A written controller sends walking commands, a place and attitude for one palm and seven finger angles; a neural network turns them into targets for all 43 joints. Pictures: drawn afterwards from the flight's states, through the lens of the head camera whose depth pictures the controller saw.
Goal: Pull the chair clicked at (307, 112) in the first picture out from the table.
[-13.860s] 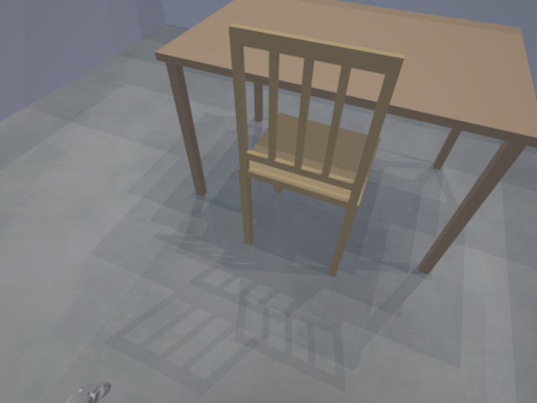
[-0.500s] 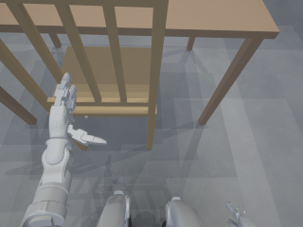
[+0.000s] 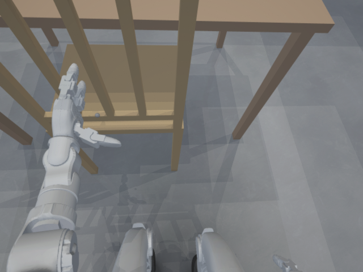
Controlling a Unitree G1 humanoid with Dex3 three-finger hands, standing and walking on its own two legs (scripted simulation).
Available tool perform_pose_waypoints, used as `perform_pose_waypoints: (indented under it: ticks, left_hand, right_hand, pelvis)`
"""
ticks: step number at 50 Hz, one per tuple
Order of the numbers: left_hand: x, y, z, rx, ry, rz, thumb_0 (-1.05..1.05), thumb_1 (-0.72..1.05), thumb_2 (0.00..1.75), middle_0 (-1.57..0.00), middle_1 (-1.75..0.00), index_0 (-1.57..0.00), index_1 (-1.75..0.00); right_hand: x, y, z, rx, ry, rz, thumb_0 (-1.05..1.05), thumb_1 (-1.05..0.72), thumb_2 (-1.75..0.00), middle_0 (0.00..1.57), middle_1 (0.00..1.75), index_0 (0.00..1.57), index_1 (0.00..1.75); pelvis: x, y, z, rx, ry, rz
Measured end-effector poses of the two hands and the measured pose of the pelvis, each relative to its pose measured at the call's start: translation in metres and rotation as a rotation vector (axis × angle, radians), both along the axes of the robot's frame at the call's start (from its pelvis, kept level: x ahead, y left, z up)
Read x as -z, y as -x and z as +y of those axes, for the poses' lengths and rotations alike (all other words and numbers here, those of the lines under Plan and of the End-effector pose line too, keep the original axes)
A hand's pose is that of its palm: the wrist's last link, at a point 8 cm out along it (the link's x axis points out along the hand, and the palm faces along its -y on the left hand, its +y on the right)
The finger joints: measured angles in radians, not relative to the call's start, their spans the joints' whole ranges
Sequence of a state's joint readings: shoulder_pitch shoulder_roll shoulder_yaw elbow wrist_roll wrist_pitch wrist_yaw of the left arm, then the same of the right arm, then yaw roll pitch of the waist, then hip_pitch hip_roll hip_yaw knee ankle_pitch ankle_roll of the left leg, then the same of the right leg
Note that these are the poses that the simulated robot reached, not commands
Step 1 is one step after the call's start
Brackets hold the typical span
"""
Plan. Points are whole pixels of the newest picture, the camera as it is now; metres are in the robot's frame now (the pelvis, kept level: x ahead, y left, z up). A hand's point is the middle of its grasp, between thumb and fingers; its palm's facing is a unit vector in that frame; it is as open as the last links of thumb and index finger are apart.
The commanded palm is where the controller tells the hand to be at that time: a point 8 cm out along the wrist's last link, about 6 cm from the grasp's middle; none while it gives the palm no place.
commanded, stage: push the fingers through the gap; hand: left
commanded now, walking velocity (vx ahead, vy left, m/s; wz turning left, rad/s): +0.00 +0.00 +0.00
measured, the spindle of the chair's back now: (92, 70) +0.53 +0.18 +0.07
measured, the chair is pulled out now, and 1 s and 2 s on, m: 0.00 0.00 0.00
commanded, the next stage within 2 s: hook a spindle and tug to test in 1.02 s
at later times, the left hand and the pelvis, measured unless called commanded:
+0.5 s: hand (102, 97) +0.49 +0.17 +0.03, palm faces +0.06 -1.00 -0.04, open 16.9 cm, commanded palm +0.46 +0.20 +0.03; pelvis +0.00 +0.00 -0.01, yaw -1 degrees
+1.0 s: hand (102, 94) +0.50 +0.17 +0.03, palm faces +0.07 -1.00 -0.03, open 16.9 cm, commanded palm +0.47 +0.21 +0.03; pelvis +0.00 +0.00 +0.00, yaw -1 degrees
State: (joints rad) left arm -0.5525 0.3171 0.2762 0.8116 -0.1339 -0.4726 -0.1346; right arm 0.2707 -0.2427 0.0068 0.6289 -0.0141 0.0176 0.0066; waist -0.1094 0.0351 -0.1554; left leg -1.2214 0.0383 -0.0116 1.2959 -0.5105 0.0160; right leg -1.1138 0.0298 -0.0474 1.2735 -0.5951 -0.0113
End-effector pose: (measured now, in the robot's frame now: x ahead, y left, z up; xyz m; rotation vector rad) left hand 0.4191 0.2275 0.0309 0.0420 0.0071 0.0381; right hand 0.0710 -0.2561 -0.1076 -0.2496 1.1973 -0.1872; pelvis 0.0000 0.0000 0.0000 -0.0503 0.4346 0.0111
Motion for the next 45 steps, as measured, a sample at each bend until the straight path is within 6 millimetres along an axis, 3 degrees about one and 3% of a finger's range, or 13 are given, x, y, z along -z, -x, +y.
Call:
perform_pose_waypoints:
  ticks: [14, 26, 35, 45]
  left_hand:
    - [-0.001, -0.020, -0.015, -0.001, 0.011, -0.002, -0.01, -0.50, 0.30, -0.06, -0.08, -0.06, -0.08]
    - [-0.001, -0.047, -0.007, -0.019, 0.005, -0.015, -0.01, -0.50, 0.30, -0.06, -0.08, -0.06, -0.08]
    - [0.002, -0.061, -0.013, -0.012, 0.022, 0.010, -0.01, -0.50, 0.30, -0.06, -0.08, -0.06, -0.08]
    - [0.002, -0.059, -0.011, -0.015, 0.008, 0.014, -0.01, -0.50, 0.30, -0.06, -0.08, -0.06, -0.08]
  right_hand:
    - [-0.002, 0.015, 0.005, 0.016, 0.002, 0.053, 0.00, -0.90, -0.90, 0.20, 0.30, 0.21, 0.30]
    - [0.005, 0.036, -0.001, 0.040, 0.010, 0.131, 0.00, -0.90, -0.90, 0.20, 0.30, 0.21, 0.30]
    - [0.005, 0.050, -0.002, 0.058, 0.010, 0.187, 0.00, -0.90, -0.90, 0.20, 0.30, 0.21, 0.30]
    - [0.001, 0.050, -0.001, 0.074, -0.007, 0.194, 0.00, -0.90, -0.90, 0.20, 0.30, 0.20, 0.30]
  pelvis:
    - [-0.001, -0.001, 0.005, 0.000, 0.006, 0.010]
    - [0.006, 0.002, 0.002, 0.006, 0.008, 0.038]
    - [0.007, 0.000, 0.000, 0.006, 0.011, 0.052]
    - [0.004, -0.004, -0.001, 0.014, 0.007, 0.050]
